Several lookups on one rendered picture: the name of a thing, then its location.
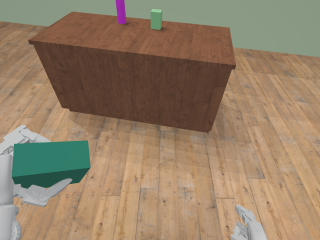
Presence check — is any sponge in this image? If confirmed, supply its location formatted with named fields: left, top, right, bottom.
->
left=12, top=140, right=91, bottom=189

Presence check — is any robot left hand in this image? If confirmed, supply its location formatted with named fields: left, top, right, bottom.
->
left=0, top=125, right=72, bottom=208

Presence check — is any robot right hand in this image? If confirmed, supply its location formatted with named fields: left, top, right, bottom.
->
left=230, top=204, right=268, bottom=240

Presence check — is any table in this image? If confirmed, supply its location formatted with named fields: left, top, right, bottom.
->
left=28, top=11, right=236, bottom=133

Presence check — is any robot left forearm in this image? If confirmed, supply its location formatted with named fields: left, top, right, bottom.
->
left=0, top=204, right=22, bottom=240

